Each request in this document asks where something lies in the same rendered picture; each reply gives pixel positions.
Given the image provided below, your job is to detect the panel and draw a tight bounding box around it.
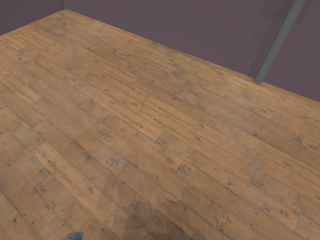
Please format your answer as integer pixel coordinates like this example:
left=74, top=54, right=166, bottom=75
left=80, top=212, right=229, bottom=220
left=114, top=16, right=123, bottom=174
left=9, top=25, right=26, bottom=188
left=254, top=0, right=306, bottom=85

